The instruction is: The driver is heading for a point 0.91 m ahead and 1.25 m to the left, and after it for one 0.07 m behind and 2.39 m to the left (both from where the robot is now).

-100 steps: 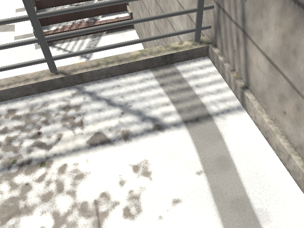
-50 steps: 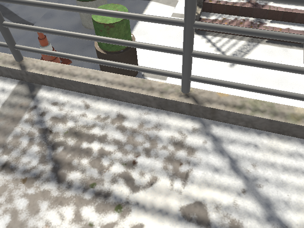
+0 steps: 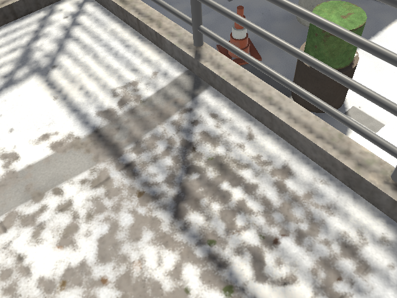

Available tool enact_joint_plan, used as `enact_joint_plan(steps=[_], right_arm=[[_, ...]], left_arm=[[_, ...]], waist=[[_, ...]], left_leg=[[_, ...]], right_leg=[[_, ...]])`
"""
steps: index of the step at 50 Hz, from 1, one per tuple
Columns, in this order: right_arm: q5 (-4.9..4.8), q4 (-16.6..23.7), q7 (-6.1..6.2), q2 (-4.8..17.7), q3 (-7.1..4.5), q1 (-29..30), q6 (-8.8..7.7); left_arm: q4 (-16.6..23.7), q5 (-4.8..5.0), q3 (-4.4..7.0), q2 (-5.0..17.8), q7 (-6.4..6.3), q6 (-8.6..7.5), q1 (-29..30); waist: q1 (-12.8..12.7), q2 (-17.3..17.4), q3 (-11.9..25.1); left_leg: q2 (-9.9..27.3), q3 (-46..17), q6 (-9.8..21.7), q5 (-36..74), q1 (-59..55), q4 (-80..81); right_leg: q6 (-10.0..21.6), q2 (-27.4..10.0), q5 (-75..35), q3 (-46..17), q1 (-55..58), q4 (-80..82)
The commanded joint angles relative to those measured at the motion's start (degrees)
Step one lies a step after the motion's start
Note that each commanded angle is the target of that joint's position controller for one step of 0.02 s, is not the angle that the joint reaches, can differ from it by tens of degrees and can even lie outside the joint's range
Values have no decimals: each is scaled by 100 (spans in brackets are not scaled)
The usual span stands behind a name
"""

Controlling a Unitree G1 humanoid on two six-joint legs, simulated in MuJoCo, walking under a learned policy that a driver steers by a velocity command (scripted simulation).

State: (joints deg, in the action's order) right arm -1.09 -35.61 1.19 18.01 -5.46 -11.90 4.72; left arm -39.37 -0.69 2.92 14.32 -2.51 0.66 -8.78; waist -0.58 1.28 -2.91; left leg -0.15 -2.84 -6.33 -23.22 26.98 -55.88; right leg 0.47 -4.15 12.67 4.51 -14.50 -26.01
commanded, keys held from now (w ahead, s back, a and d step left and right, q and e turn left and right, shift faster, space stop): q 0.02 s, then w+q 0.98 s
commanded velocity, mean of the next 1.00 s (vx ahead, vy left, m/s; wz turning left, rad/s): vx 0.37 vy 0.00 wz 0.60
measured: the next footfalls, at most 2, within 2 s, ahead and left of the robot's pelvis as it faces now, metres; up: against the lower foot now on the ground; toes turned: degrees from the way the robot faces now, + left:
left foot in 0.16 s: +0.00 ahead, +0.14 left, +0.00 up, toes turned +7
right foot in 0.62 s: +0.36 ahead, +0.00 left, +0.00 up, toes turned +24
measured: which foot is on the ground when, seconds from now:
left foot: up 0.00-0.14, down 0.16-0.62, up 0.64-1.00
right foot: down 0.00-0.16, up 0.18-0.60, down 0.62-1.00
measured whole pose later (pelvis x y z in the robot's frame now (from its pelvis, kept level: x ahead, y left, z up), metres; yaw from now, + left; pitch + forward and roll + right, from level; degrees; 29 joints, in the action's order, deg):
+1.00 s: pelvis +0.34 +0.14 -0.01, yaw +35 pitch +1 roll -3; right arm -1.3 -35.5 -1.7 17.3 -3.5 -7.7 -1.1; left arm -47.2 0.2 4.4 17.2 0.2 -5.0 -18.5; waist -4.9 2.2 -3.0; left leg 6.0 -1.9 0.4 -1.8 39.7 -45.3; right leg -0.3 0.6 16.4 11.0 2.3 -13.6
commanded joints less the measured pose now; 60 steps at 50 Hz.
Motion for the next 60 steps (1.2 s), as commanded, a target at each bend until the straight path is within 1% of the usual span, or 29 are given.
enact_joint_plan(steps=[1,5,7,8,9,10,11,13,14,18,25,28,30,31,32,33,34,35,37,41,46,51,53,55,56,57,58,59,60], right_arm=[[14,658,-73,225,24,380,-109],[-49,580,-219,351,-39,91,-108],[-93,159,-236,454,-146,-803,-172],[-116,-43,-186,730,-255,-1489,-219],[-25,143,-189,1562,-370,-1578,-358],[138,218,-227,1261,-286,-1367,-564],[136,211,-206,946,-149,-1000,-678],[16,220,-129,623,-13,-585,-704],[43,223,-86,590,22,-587,-700],[57,39,27,662,5,-933,-740],[-76,-342,48,790,-34,-1434,-727],[-78,-377,72,885,-76,-1305,-675],[-44,-321,60,799,-52,-1112,-639],[19,-218,30,585,24,-998,-642],[57,-41,29,156,152,-1317,-663],[-112,2,35,55,211,-1818,-727],[-207,-108,26,662,62,-1456,-723],[-160,-48,12,836,15,-935,-701],[-48,7,-25,633,12,-613,-675],[-63,105,-76,230,82,-481,-550],[-23,261,-220,150,150,146,-632],[-42,587,-414,131,186,998,-670],[-13,665,-442,305,103,936,-645],[5,490,-414,668,-110,-15,-586],[-25,222,-334,1006,-310,-1037,-538],[-85,110,-213,1576,-448,-1527,-491],[-75,391,-260,1801,-399,-1262,-618],[-34,402,-325,1219,-240,-1208,-731],[-2,333,-329,1043,-173,-1047,-800]], left_arm=[[278,61,397,1308,8,-6,7],[186,231,439,1418,111,-32,19],[98,240,331,1044,157,-71,16],[182,120,200,610,229,-103,178],[679,-8,140,448,244,-204,633],[796,194,253,883,250,-365,1068],[762,322,330,1124,298,-451,965],[487,91,376,1191,323,-557,662],[436,33,373,1132,352,-597,619],[366,57,257,796,403,-646,838],[655,166,155,690,514,-720,1701],[643,175,227,882,523,-776,1419],[466,160,359,1107,445,-805,580],[343,109,448,1332,388,-814,-236],[242,-21,550,1793,329,-783,-1197],[133,-25,489,1645,413,-736,-1312],[211,56,353,1110,386,-709,-993],[224,87,293,905,346,-660,-680],[144,19,220,705,317,-632,-336],[-49,43,256,780,296,-765,-236],[-220,52,310,1036,272,-719,-267],[-426,196,382,1359,253,-577,-686],[-453,263,429,1529,243,-496,-712],[-432,334,459,1654,219,-397,-669],[-396,309,385,1484,196,-387,-713],[-202,45,179,859,206,-422,-1010],[96,38,16,596,254,-604,-1125],[199,240,159,1214,312,-735,-405],[313,330,139,1200,336,-817,-135]], waist=[[-223,-1302,675],[-42,-1263,616],[337,-809,689],[579,309,685],[567,1560,435],[759,978,288],[484,987,-84],[234,746,-200],[185,708,-157],[278,474,-12],[584,608,-267],[383,795,-162],[-69,867,285],[-465,686,1013],[-600,-494,2200],[-306,-2085,2613],[-351,-1376,1665],[-352,-869,927],[-121,-622,302],[46,-687,33],[-86,-474,-87],[-352,-389,-295],[-188,-497,-139],[429,-593,491],[936,-424,1009],[799,840,1454],[397,1492,2440],[770,598,2139],[647,486,1378]], left_leg=[[90,409,50,-162,-12,840],[18,765,591,477,-1072,2209],[-261,885,987,535,-2494,2962],[542,-436,1384,70,-3431,3429],[2038,-3493,2462,-849,-3547,4060],[2252,-3932,2816,-1572,-3026,4657],[2044,-3450,2584,-1773,-2815,4771],[1531,-2504,2164,-716,-2622,4713],[1328,-2184,2061,-130,-2534,4732],[992,-1489,1875,1110,-2490,4673],[1001,-1678,1780,1401,-2165,4292],[1131,-1997,1647,2018,-2274,3962],[880,-1933,1461,3216,-2190,3173],[522,-1692,1253,3275,-1708,1983],[-146,-1098,878,1749,-83,-81],[-466,-973,703,-1219,1169,-1344],[-21,-992,679,-778,1628,-1891],[224,-682,687,-270,1665,-1846],[563,-532,706,321,1257,-1446],[740,-361,654,720,1210,-1070],[724,-128,599,2090,1269,423],[551,352,838,2244,987,1685],[270,615,1052,1698,617,1889],[-236,936,1362,1351,-731,2123],[-412,822,1588,1612,-2302,2349],[814,-1253,2118,1439,-4100,2468],[1920,-4538,3146,104,-5021,3546],[1822,-4193,2775,-65,-4828,3935],[1639,-3391,2561,305,-4096,3958]], right_leg=[[1223,-1398,-2201,-870,980,621],[992,-1414,479,-738,318,830],[573,-1085,1384,-227,-617,63],[109,-613,1849,416,-1811,-1708],[-231,304,2631,212,-3798,-3357],[-120,157,2258,-771,-3992,-3928],[0,-12,1565,-871,-4029,-3875],[-65,-137,510,-830,-3666,-3453],[-129,-102,85,-798,-3395,-3247],[-331,196,-1064,-654,-2885,-2113],[-337,455,-1342,-724,-2042,-514],[-163,495,-945,-756,-1381,-270],[78,609,-748,-558,-175,23],[373,161,-791,-895,1229,-46],[988,-1166,-74,-2607,3503,-125],[1423,-2038,1052,-4826,4061,759],[1224,-1881,1704,-4378,3284,980],[1063,-1677,1318,-3402,2433,1028],[953,-1219,242,-2298,1235,1323],[1072,-1132,-628,-1267,624,1787],[979,-983,-1497,-207,861,1843],[764,-1139,-1883,324,1463,1697],[663,-1193,-3395,520,1808,1162],[501,-1072,-5031,776,1800,-399],[301,-871,-4660,890,1018,-1775],[1,-343,-839,886,-979,-3824],[-164,680,2244,-377,-2491,-5327],[-75,345,1818,-1039,-3061,-5479],[36,146,1320,-940,-3191,-5133]])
